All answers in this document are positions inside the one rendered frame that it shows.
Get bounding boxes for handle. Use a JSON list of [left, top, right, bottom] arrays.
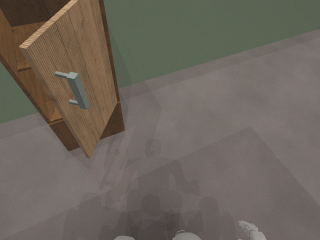
[[54, 71, 90, 110]]

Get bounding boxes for right robot shin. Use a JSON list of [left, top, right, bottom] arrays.
[[175, 230, 185, 236]]

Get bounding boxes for right robot hand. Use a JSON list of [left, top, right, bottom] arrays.
[[238, 220, 267, 240]]

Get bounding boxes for cupboard door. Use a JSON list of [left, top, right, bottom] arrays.
[[19, 0, 117, 158]]

